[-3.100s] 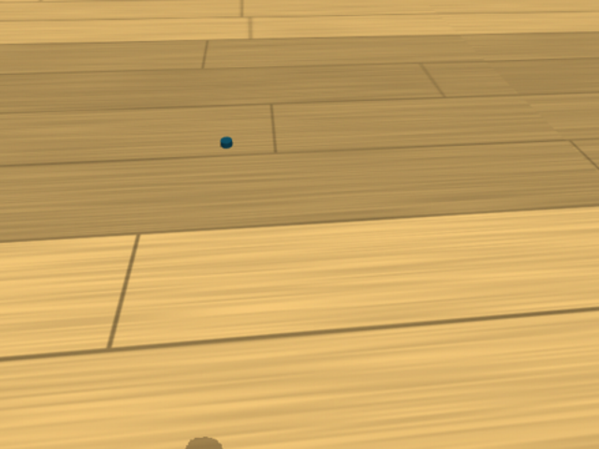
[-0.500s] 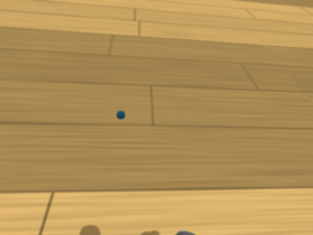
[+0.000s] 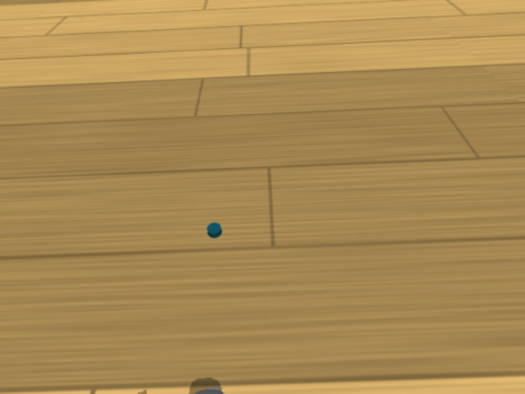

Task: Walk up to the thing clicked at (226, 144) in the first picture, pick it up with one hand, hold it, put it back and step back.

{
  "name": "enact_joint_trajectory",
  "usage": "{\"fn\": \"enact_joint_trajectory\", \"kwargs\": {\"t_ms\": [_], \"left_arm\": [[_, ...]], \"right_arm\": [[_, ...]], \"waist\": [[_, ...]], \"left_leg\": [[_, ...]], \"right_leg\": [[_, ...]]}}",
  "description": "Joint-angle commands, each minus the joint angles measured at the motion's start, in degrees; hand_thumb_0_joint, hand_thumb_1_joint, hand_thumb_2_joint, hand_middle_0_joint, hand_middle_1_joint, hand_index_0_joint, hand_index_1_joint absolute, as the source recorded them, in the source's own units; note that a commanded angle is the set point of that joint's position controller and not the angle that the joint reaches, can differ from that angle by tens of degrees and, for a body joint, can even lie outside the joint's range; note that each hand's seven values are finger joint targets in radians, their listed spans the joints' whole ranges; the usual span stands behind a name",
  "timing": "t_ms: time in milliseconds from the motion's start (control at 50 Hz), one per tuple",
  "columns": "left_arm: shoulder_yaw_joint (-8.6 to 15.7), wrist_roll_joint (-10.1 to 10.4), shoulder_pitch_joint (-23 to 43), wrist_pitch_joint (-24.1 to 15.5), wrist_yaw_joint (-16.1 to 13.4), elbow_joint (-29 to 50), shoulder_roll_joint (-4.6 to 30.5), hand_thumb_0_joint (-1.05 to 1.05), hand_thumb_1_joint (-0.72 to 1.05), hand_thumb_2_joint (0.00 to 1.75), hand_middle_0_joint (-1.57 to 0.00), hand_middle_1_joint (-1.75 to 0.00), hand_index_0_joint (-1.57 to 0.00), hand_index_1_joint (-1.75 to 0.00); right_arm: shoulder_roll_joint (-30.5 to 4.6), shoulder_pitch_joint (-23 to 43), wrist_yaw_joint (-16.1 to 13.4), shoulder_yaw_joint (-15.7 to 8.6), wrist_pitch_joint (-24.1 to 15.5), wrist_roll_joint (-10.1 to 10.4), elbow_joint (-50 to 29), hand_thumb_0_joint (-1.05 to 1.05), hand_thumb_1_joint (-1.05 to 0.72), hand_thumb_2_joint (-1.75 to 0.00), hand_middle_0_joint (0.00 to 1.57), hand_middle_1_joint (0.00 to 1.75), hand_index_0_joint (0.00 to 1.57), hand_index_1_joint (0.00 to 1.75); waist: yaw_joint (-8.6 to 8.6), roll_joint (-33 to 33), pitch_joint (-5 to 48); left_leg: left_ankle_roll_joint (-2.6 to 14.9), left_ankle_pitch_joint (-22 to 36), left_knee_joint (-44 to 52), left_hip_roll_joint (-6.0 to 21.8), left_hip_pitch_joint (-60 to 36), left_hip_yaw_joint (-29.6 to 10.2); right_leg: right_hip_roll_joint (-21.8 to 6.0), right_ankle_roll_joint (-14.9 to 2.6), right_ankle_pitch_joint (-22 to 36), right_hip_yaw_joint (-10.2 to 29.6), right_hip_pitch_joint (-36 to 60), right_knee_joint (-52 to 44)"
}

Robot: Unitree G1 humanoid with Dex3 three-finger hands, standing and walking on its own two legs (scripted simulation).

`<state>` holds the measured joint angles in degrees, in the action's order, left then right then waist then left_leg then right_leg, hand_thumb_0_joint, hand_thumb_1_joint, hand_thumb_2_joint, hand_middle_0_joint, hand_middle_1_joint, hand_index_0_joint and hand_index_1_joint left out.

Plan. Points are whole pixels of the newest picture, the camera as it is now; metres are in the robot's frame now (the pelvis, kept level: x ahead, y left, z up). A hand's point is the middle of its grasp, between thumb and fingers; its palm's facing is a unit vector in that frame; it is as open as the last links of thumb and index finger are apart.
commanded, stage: walk up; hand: left
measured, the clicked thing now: (214, 230) +0.97 +0.28 -0.76
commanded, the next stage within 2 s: none
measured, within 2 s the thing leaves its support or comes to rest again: neither
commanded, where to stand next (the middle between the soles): +0.59 +0.02 m, yaw +2 degrees
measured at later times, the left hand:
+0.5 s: hand (100, 365) +0.22 +0.31 -0.15, palm faces -0.04 -0.95 -0.32, open 7.4 cm
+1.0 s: hand (144, 269) +0.40 +0.27 -0.13, palm faces +0.01 -0.92 -0.38, open 7.4 cm
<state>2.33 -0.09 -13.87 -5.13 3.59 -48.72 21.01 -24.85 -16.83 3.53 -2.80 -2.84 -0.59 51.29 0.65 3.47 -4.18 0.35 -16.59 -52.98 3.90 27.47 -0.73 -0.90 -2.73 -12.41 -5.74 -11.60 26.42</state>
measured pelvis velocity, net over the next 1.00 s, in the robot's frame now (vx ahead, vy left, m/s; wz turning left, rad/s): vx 0.36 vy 0.00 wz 0.02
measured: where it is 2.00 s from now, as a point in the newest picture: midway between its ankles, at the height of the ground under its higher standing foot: (271, 330)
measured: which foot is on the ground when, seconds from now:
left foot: up 0.00-0.20, down 0.22-0.70, up 0.72-1.00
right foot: down 0.00-0.24, up 0.26-0.66, down 0.68-1.00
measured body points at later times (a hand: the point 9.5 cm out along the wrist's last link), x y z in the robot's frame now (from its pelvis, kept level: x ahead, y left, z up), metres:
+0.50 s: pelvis +0.19 +0.04 +0.00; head +0.20 +0.06 +0.45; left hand +0.22 +0.36 -0.13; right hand +0.28 -0.28 -0.09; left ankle +0.22 +0.14 -0.74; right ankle +0.27 -0.13 -0.69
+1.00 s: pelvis +0.36 +0.00 +0.00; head +0.38 -0.01 +0.44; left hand +0.40 +0.32 -0.10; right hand +0.44 -0.32 -0.13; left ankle +0.46 +0.14 -0.71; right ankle +0.36 -0.13 -0.74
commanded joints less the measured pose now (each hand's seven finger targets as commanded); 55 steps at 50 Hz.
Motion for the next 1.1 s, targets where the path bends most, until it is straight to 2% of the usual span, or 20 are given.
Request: {"fn": "enact_joint_trajectory", "kwargs": {"t_ms": [0, 140, 180, 200, 220, 240, 340, 440, 540, 600, 640, 660, 680, 700, 740, 820, 960, 1040, 1060, 1080], "left_arm": [[5.31, -0.32, -2.42, -1.01, -1.23, 4.09, 17.31, 0.00, 0.90, 0.90, -0.20, -0.30, -0.20, -0.30], [5.02, -0.30, -3.71, -0.45, -0.88, 4.25, 18.37, 0.00, 0.90, 0.90, -0.20, -0.30, -0.20, -0.30], [3.95, -0.48, -2.76, -0.22, -1.20, 4.89, 16.52, 0.00, 0.90, 0.90, -0.20, -0.30, -0.20, -0.30], [2.61, 0.09, -5.58, 0.07, -1.44, 4.89, 13.30, 0.00, 0.90, 0.90, -0.20, -0.30, -0.20, -0.30], [2.29, 0.98, -7.97, 0.43, -1.45, 4.95, 10.92, 0.00, 0.90, 0.90, -0.20, -0.30, -0.20, -0.30], [3.52, 0.36, -6.20, 0.93, -2.37, 3.44, 16.77, 0.00, 0.90, 0.90, -0.20, -0.30, -0.20, -0.30], [3.21, 0.23, -10.77, 1.83, -1.21, -0.67, 15.40, 0.00, 0.90, 0.90, -0.20, -0.30, -0.20, -0.30], [3.55, -0.92, -5.90, 2.20, 0.41, 0.48, 14.22, 0.00, 0.90, 0.90, -0.20, -0.30, -0.20, -0.30], [3.81, -0.66, -1.28, 1.51, 0.95, 0.90, 13.16, 0.00, 0.90, 0.90, -0.20, -0.30, -0.20, -0.30], [3.96, -0.77, -0.79, 0.72, 0.66, 0.35, 13.21, 0.00, 0.90, 0.90, -0.20, -0.30, -0.20, -0.30], [4.51, -1.01, -7.01, -0.29, -0.30, -1.43, 14.21, 0.00, 0.90, 0.90, -0.20, -0.30, -0.20, -0.30], [5.72, -1.26, -11.53, -1.02, -1.08, -2.63, 17.14, 0.00, 0.90, 0.90, -0.20, -0.30, -0.20, -0.30], [6.97, -1.18, -13.25, -1.44, -1.79, -1.41, 23.00, 0.00, 0.90, 0.90, -0.20, -0.30, -0.20, -0.30], [6.81, -0.40, -12.99, -0.98, -1.76, -1.51, 24.20, 0.00, 0.90, 0.90, -0.20, -0.30, -0.20, -0.30], [5.77, 0.86, -8.92, -0.64, -2.21, 0.10, 20.22, 0.00, 0.90, 0.90, -0.20, -0.30, -0.20, -0.30], [4.65, 0.09, -4.60, -0.58, -2.24, 2.50, 17.61, 0.00, 0.90, 0.90, -0.20, -0.30, -0.20, -0.30], [4.80, -0.20, -3.98, -0.48, -1.78, 4.81, 18.47, 0.00, 0.90, 0.90, -0.20, -0.30, -0.20, -0.30], [3.79, -0.58, -0.92, 0.32, -1.64, 5.49, 17.39, 0.00, 0.90, 0.90, -0.20, -0.30, -0.20, -0.30], [2.90, -0.90, -1.93, 0.43, -1.73, 5.63, 15.18, 0.00, 0.90, 0.90, -0.20, -0.30, -0.20, -0.30], [0.85, 0.08, -3.98, 0.69, -2.04, 5.77, 9.35, 0.00, 0.90, 0.90, -0.20, -0.30, -0.20, -0.30]], "right_arm": [[-9.08, 0.78, 0.19, -3.35, -1.33, -0.82, -3.83, 0.00, -0.90, -0.90, 0.20, 0.30, 0.20, 0.30], [-8.63, 4.56, 0.62, -3.73, -2.45, -0.56, -4.97, 0.00, -0.90, -0.90, 0.20, 0.30, 0.20, 0.30], [-11.24, -4.31, -0.23, -4.73, -2.99, -0.78, -2.34, 0.00, -0.90, -0.90, 0.20, 0.30, 0.20, 0.30], [-14.92, -10.71, -0.95, -6.01, -3.38, -1.64, -1.06, 0.00, -0.90, -0.90, 0.20, 0.30, 0.20, 0.30], [-19.59, -12.29, -1.52, -7.23, -3.59, -1.67, -2.79, 0.00, -0.90, -0.90, 0.20, 0.30, 0.20, 0.30], [-19.74, -10.88, -1.56, -7.62, -3.23, 0.53, -3.60, 0.00, -0.90, -0.90, 0.20, 0.30, 0.20, 0.30], [-13.16, -0.46, -2.18, -4.46, -3.31, 1.02, -6.10, 0.00, -0.90, -0.90, 0.20, 0.30, 0.20, 0.30], [-14.67, -0.89, -1.68, -4.96, -3.56, 0.41, -6.88, 0.00, -0.90, -0.90, 0.20, 0.30, 0.20, 0.30], [-15.23, 0.00, -1.24, -5.03, -3.17, 0.54, -7.20, 0.00, -0.90, -0.90, 0.20, 0.30, 0.20, 0.30], [-14.83, 0.02, -1.11, -4.80, -2.46, 0.52, -7.32, 0.00, -0.90, -0.90, 0.20, 0.30, 0.20, 0.30], [-12.36, 0.25, -1.34, -3.79, -2.07, 0.35, -7.68, 0.00, -0.90, -0.90, 0.20, 0.30, 0.20, 0.30], [-8.49, -3.13, -1.42, -2.37, -2.10, 0.42, -7.58, 0.00, -0.90, -0.90, 0.20, 0.30, 0.20, 0.30], [-4.97, -3.73, -1.25, -1.01, -2.10, 0.58, -9.24, 0.00, -0.90, -0.90, 0.20, 0.30, 0.20, 0.30], [-11.18, -0.74, -2.03, -2.56, -1.47, 0.15, -7.76, 0.00, -0.90, -0.90, 0.20, 0.30, 0.20, 0.30], [-11.70, -1.31, -2.15, -2.69, -1.26, 1.25, -5.57, 0.00, -0.90, -0.90, 0.20, 0.30, 0.20, 0.30], [-10.31, -3.99, -0.85, -2.86, -0.71, 0.36, -3.36, 0.00, -0.90, -0.90, 0.20, 0.30, 0.20, 0.30], [-8.70, 1.09, 0.20, -3.46, -1.25, -0.51, -4.89, 0.00, -0.90, -0.90, 0.20, 0.30, 0.20, 0.30], [-10.58, -4.54, -0.13, -4.94, -1.94, -0.77, -2.54, 0.00, -0.90, -0.90, 0.20, 0.30, 0.20, 0.30], [-12.32, -9.57, -0.75, -5.60, -2.26, -0.73, -1.25, 0.00, -0.90, -0.90, 0.20, 0.30, 0.20, 0.30], [-16.28, -10.00, -1.93, -6.23, -2.59, -1.21, -1.93, 0.00, -0.90, -0.90, 0.20, 0.30, 0.20, 0.30]], "waist": [[1.78, -10.78, 0.12], [1.40, -8.40, -0.13], [-3.91, -1.81, 4.65], [-6.58, 8.22, 9.36], [-6.43, 15.41, 10.57], [-6.60, 6.15, 10.79], [-0.56, 3.92, 1.78], [-1.90, 4.91, -0.20], [-1.74, 5.19, -1.57], [-1.27, 2.16, 0.16], [2.30, -2.40, 4.52], [4.19, -12.78, 8.07], [4.49, -24.61, 8.38], [5.61, -18.17, 5.29], [3.45, -10.91, 2.44], [0.85, -13.73, 1.85], [1.55, -12.21, 0.97], [-3.62, -6.37, 1.51], [-5.99, -0.34, 4.11], [-5.63, 14.50, 4.62]], "left_leg": [[-1.06, 5.21, 10.47, 2.73, 4.09, 0.65], [0.88, 8.60, 21.13, 0.32, -7.58, 4.89], [2.89, 4.84, 23.66, -1.66, -22.91, 4.47], [5.95, -3.10, 29.23, 4.21, -32.35, -4.92], [11.68, -9.34, 36.38, 18.50, -40.53, -32.93], [16.04, -9.17, 37.39, 21.82, -36.59, -36.59], [11.00, 1.03, 39.26, 13.00, -16.55, -9.14], [12.93, -7.41, 41.97, 12.36, -15.98, -6.28], [11.13, -9.93, 40.58, 10.95, -13.02, -3.94], [10.49, -4.60, 35.25, 10.52, -13.43, -3.09], [8.10, 4.20, 22.76, 8.14, -12.27, 0.32], [6.00, 4.35, 7.98, 3.57, -7.21, 4.17], [2.37, -12.14, -5.57, -3.83, 7.55, 6.98], [1.89, -15.20, -10.26, -3.30, 11.33, 1.74], [1.86, -9.13, -11.31, -0.70, 11.11, -3.54], [0.48, -3.98, -0.53, 0.44, 2.95, 0.23], [-0.39, 4.70, 15.49, 0.86, -3.62, 3.16], [1.09, 3.59, 19.26, -2.06, -20.76, 5.80], [2.59, -2.72, 22.16, -2.03, -28.12, 3.08], [7.00, -5.25, 33.41, 12.06, -30.23, -19.38]], "right_leg": [[-14.27, -10.09, -6.17, 11.20, 1.88, -14.57], [-14.08, -8.28, -1.04, 8.22, -0.74, -8.13], [-11.02, -5.86, 10.13, 4.58, -5.20, 6.07], [-5.90, -3.23, 8.44, 0.02, -11.54, 23.39], [3.84, 0.28, -14.53, 0.74, -27.44, 36.06], [0.02, -0.59, -18.58, 8.04, -27.05, 41.55], [-4.89, 1.30, -6.95, 8.88, -18.53, 34.09], [-6.51, 3.39, -2.43, 5.97, -19.31, 21.64], [-5.35, 2.56, 3.36, 3.77, -14.16, 11.28], [-2.94, 2.00, 2.08, 2.00, -8.27, 6.04], [-1.65, 0.99, 1.54, 2.00, 3.56, 1.04], [-5.47, -0.41, -5.22, 9.28, 12.16, -3.41], [-19.75, -5.63, -14.95, 33.73, 18.58, -11.08], [-24.24, -11.91, -12.08, 42.02, 15.73, -12.06], [-19.79, -11.41, -0.45, 29.08, 12.40, -9.85], [-13.74, -9.64, 4.72, 14.16, 3.07, -10.12], [-14.51, -9.76, -6.07, 11.06, -1.71, -9.91], [-11.91, -6.70, -15.75, 8.02, -14.26, -0.95], [-9.60, -5.19, -11.28, 5.95, -17.57, 10.06], [-2.48, -0.24, -7.54, -0.27, -24.75, 28.79]]}}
